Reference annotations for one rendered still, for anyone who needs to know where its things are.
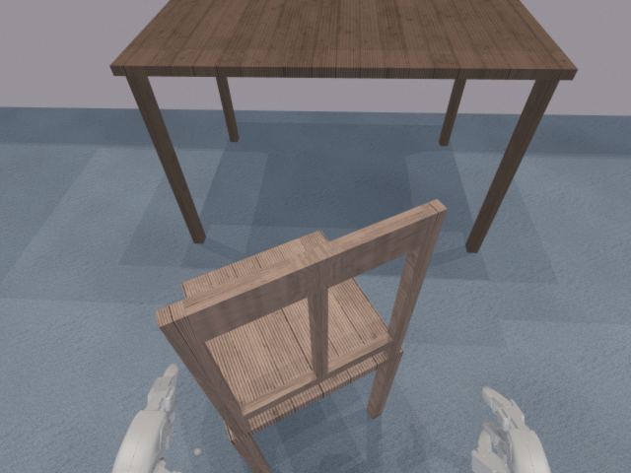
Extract right robot hand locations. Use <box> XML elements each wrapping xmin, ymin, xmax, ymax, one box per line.
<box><xmin>471</xmin><ymin>386</ymin><xmax>551</xmax><ymax>473</ymax></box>

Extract left robot hand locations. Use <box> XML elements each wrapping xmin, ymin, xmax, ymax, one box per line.
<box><xmin>112</xmin><ymin>364</ymin><xmax>182</xmax><ymax>473</ymax></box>

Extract chair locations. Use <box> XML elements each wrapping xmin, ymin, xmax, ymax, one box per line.
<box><xmin>155</xmin><ymin>199</ymin><xmax>448</xmax><ymax>473</ymax></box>

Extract table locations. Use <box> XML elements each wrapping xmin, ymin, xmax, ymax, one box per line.
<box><xmin>109</xmin><ymin>0</ymin><xmax>578</xmax><ymax>253</ymax></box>

